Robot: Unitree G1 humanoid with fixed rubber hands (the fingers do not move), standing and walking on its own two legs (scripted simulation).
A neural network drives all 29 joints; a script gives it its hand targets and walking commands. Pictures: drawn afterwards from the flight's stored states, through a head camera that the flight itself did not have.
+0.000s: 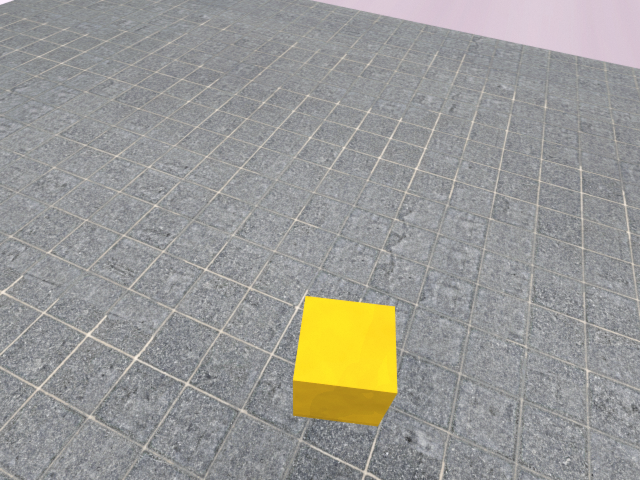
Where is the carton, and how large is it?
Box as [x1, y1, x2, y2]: [293, 296, 396, 425]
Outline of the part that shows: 306,296 293,376 293,415 377,425 396,394 394,306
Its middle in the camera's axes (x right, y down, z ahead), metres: +0.07 +0.36 +1.13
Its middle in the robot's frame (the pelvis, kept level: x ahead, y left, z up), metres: +0.54 -0.09 -0.62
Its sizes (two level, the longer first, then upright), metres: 0.259 0.247 0.290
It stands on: the floor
